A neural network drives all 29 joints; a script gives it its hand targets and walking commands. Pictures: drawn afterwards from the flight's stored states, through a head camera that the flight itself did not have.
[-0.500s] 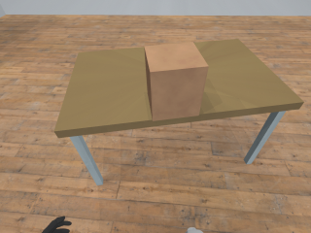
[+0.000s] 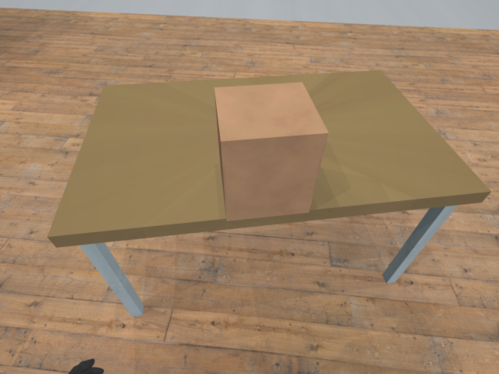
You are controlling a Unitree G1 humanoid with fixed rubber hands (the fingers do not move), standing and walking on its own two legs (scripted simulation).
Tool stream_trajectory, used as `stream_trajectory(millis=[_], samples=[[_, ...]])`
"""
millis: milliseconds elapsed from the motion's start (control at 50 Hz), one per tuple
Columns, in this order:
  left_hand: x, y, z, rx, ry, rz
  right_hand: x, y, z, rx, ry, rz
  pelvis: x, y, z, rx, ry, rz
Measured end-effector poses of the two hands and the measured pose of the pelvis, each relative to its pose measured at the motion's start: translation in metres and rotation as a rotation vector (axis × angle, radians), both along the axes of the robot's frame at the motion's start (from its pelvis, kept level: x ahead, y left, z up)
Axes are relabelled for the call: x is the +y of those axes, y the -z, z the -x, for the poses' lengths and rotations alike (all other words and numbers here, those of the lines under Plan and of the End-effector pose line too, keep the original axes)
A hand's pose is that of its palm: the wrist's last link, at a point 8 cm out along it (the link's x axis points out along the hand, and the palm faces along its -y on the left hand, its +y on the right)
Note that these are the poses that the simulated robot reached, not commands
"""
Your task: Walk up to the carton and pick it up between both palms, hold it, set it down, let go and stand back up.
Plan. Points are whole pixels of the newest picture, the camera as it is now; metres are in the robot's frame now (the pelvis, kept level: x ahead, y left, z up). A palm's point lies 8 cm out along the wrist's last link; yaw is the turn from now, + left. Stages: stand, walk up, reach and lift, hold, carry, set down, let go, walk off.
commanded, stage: walk up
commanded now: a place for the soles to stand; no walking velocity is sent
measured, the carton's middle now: (263, 153) +0.61 +0.00 -0.01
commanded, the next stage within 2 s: none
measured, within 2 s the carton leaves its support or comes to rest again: neither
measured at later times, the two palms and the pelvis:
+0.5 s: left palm (121, 366) +0.15 +0.21 -0.04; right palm out of the picture +0.18 -0.42 -0.05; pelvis +0.06 -0.10 +0.02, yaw +4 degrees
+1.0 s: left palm out of the picture +0.15 +0.24 -0.06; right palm (497, 343) +0.21 -0.37 -0.04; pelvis +0.05 -0.07 +0.01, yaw +6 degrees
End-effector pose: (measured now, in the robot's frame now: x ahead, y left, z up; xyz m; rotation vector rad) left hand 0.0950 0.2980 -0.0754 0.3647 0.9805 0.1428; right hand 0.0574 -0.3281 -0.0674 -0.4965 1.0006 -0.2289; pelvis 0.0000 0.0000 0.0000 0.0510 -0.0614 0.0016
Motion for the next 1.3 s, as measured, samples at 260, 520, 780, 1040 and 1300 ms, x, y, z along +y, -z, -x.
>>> stream_trajectory(millis=[260, 520, 780, 1040, 1300], samples=[[-0.071, -0.005, -0.081, -0.098, 0.02, 0.017, -0.074, -0.002, -0.043, 0.065, -0.02, 0.028, -0.071, 0.001, -0.045, 0.011, -0.035, 0.014], [-0.089, -0.037, -0.059, -0.06, -0.041, -0.059, -0.088, -0.015, -0.122, -0.064, -0.09, -0.043, -0.1, -0.02, -0.057, -0.016, -0.066, -0.009], [-0.07, -0.014, -0.054, -0.069, -0.073, -0.016, -0.063, -0.02, -0.135, -0.085, -0.139, -0.036, -0.085, -0.011, -0.053, -0.026, -0.097, 0.037], [-0.052, -0.012, -0.054, -0.07, -0.082, -0.001, -0.043, -0.029, -0.152, -0.104, -0.171, -0.041, -0.069, -0.015, -0.055, -0.024, -0.107, 0.062], [-0.041, -0.006, -0.051, -0.052, -0.093, 0.012, -0.031, -0.037, -0.16, -0.126, -0.183, -0.033, -0.059, -0.016, -0.054, -0.025, -0.108, 0.075]])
